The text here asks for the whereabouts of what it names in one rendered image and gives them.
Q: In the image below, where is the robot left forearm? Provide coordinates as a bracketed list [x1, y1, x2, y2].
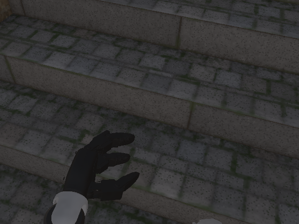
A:
[43, 191, 88, 224]

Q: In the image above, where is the left robot hand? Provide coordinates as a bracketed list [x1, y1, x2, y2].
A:
[63, 130, 140, 202]

